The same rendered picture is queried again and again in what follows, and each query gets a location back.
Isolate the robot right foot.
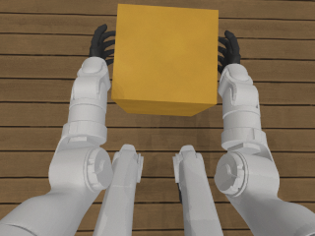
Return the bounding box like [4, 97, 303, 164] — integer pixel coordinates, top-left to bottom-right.
[177, 183, 182, 203]

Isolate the robot left forearm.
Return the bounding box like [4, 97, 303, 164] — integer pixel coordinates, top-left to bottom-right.
[48, 56, 111, 182]

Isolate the right robot hand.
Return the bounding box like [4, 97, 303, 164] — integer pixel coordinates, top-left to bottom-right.
[218, 30, 241, 75]

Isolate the carton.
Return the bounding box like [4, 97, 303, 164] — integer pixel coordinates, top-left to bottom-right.
[111, 3, 219, 117]

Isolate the left robot hand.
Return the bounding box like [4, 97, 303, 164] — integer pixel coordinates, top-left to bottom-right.
[89, 24, 116, 66]

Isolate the robot right upper arm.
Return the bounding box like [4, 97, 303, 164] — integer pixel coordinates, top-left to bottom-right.
[214, 151, 315, 236]

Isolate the robot right forearm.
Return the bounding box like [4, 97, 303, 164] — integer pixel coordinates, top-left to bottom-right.
[218, 63, 276, 166]

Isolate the robot left upper arm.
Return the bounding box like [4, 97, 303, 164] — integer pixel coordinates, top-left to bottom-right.
[0, 146, 113, 236]

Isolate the robot right shin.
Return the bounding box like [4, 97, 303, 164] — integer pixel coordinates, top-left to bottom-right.
[178, 145, 205, 191]

